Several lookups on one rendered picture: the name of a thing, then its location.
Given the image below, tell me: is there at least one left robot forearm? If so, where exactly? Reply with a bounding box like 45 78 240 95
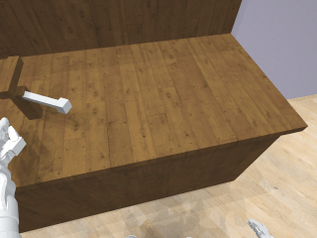
0 165 23 238

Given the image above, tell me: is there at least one robot left hand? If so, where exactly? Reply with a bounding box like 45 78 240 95
0 117 27 169

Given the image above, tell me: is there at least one counter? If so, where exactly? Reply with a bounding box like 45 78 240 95
0 0 308 234

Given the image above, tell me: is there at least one tap lever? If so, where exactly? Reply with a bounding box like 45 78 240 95
22 91 72 114

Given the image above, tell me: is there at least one robot right hand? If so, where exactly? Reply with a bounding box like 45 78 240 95
248 218 274 238

